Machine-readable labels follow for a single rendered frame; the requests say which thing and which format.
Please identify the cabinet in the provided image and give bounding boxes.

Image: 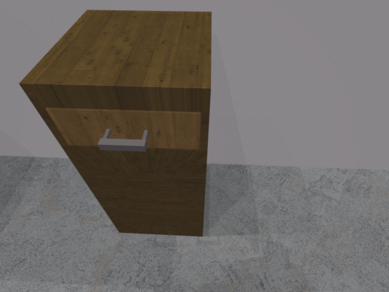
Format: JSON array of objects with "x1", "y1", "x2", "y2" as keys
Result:
[{"x1": 19, "y1": 10, "x2": 212, "y2": 237}]

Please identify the drawer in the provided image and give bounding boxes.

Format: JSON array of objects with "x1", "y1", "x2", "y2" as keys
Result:
[{"x1": 46, "y1": 108, "x2": 201, "y2": 150}]

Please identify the handle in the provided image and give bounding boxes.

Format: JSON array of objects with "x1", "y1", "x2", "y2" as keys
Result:
[{"x1": 97, "y1": 129, "x2": 148, "y2": 151}]

